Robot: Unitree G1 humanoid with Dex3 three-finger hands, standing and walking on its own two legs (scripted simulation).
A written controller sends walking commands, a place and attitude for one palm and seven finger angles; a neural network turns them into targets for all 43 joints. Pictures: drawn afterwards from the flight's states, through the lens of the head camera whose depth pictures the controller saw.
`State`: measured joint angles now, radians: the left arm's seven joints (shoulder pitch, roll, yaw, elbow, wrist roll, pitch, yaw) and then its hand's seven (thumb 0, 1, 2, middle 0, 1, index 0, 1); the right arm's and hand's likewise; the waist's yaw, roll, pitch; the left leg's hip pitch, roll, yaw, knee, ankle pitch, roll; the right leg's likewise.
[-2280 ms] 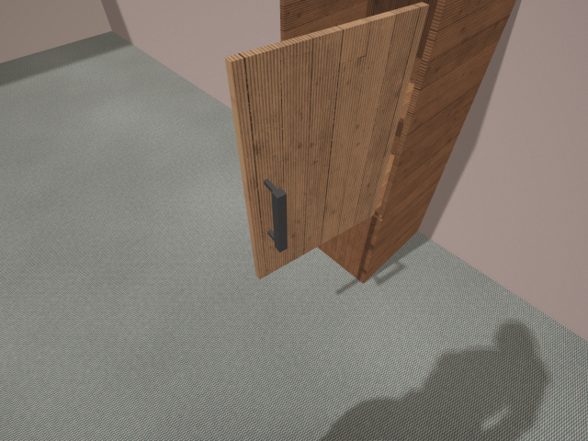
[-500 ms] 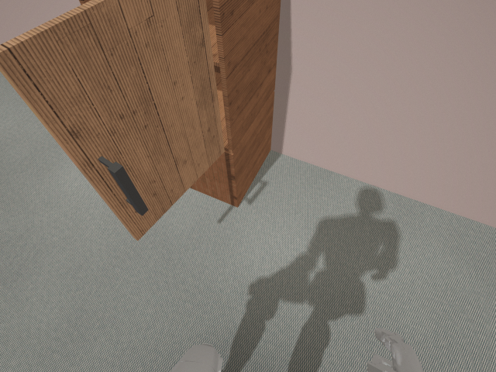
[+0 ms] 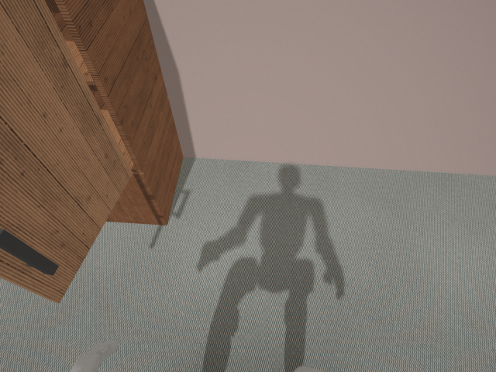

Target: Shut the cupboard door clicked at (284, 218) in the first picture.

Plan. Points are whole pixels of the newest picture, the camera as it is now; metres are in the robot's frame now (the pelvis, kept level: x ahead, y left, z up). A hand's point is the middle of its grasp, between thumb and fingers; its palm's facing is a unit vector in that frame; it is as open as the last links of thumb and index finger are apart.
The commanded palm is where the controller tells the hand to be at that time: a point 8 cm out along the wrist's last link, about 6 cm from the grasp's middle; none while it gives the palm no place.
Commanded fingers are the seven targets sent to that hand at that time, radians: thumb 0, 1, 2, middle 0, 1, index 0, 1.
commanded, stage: walk to a spot facing it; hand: left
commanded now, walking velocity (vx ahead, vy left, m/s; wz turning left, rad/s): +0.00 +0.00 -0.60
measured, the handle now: (16, 251) +0.30 +0.46 -0.08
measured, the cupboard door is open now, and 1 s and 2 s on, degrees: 80 80 80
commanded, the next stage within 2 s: turn to face it in 1.54 s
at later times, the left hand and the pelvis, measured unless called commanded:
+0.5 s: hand (169, 331) +0.19 +0.16 -0.15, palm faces -0.29 -0.94 -0.18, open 7.4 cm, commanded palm none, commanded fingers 0.00 0.90 0.90 -0.20 -0.30 -0.20 -0.30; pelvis +0.03 +0.00 +0.01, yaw -18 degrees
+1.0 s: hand (206, 294) +0.27 +0.10 -0.18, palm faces -0.52 -0.83 -0.18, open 7.4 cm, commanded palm none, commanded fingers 0.00 0.90 0.90 -0.20 -0.30 -0.20 -0.30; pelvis +0.17 -0.07 +0.00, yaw -36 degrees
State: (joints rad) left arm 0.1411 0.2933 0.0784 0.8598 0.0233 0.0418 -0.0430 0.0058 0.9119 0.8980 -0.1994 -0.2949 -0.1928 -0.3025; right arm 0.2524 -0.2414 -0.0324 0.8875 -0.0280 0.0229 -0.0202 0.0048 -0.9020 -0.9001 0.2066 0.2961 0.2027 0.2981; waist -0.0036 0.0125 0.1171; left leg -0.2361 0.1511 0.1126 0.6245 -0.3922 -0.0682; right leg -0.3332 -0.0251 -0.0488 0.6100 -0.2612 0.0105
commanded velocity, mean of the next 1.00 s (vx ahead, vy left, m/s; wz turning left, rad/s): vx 0.19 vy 0.00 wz -0.59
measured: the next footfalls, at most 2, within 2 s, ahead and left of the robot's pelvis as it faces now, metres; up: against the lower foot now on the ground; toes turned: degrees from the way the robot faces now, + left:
left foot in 0.30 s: +0.09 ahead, +0.12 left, +0.00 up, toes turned -8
right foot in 0.60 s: +0.02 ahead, -0.14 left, +0.00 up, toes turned -28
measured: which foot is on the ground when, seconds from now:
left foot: down 0.00-0.00, up 0.02-0.28, down 0.30-0.60, up 0.62-0.92, down 0.94-1.00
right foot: down 0.00-0.30, up 0.32-0.58, down 0.60-0.94, up 0.96-1.00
